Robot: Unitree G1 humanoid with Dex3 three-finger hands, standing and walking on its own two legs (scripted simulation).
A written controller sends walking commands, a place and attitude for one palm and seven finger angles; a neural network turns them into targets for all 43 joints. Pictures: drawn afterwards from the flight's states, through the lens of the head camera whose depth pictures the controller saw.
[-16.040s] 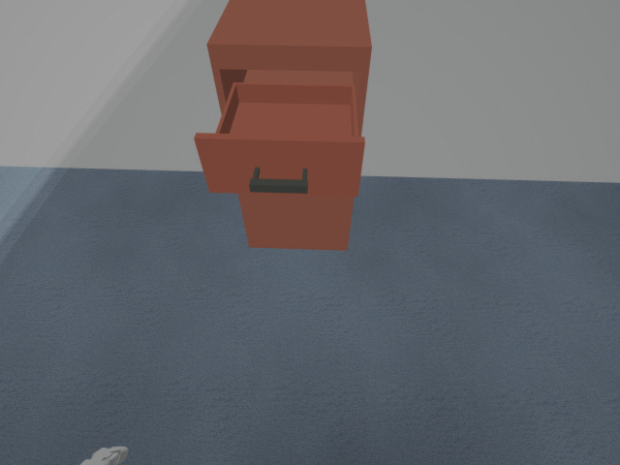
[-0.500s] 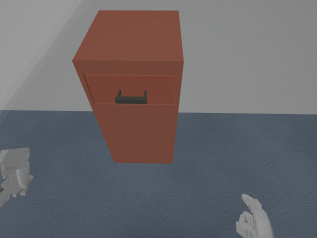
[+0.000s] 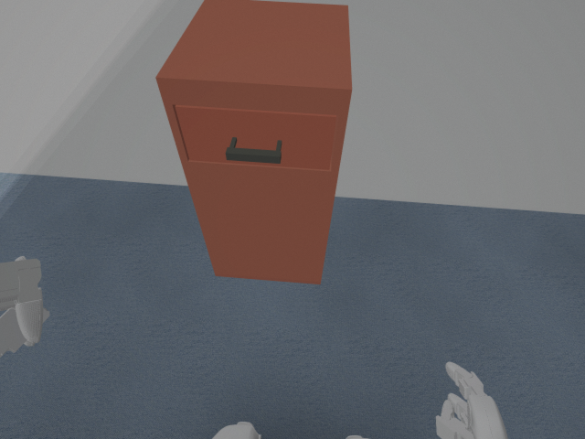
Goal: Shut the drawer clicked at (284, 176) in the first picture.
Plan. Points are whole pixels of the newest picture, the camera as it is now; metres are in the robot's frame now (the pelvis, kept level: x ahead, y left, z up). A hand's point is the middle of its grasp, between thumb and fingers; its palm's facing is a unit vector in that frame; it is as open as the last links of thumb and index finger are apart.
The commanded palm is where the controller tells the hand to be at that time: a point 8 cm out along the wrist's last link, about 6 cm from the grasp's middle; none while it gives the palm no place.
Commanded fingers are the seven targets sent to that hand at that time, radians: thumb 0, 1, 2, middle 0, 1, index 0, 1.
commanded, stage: step back with the hand held close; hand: left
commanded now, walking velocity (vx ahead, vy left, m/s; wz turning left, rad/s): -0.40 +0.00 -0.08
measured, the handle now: (255, 149) +0.72 +0.13 -0.07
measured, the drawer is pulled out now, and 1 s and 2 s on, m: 0.00 0.00 0.00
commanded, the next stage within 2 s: stop stepping back and stand still in 0.44 s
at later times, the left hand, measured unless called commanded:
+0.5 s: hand out of the picture +0.12 +0.26 +0.18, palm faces +0.35 -0.82 -0.46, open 3.2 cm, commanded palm +0.06 +0.29 +0.19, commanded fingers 0.00 0.90 0.90 -1.40 -1.60 -1.40 -1.60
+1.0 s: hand out of the picture +0.07 +0.24 +0.18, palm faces +0.28 -0.85 -0.45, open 3.3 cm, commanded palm +0.00 +0.29 +0.19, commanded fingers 0.00 0.90 0.90 -1.40 -1.60 -1.40 -1.60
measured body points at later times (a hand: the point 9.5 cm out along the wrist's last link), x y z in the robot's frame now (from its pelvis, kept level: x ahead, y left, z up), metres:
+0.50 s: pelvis -0.07 +0.01 +0.01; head -0.04 +0.04 +0.46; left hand +0.10 +0.30 +0.21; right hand +0.13 -0.21 -0.06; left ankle +0.05 +0.10 -0.72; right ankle -0.11 -0.12 -0.70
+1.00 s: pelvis -0.15 +0.02 +0.01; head -0.15 +0.04 +0.46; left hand +0.05 +0.29 +0.20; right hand -0.05 -0.24 -0.07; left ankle -0.11 +0.13 -0.72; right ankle -0.17 -0.08 -0.72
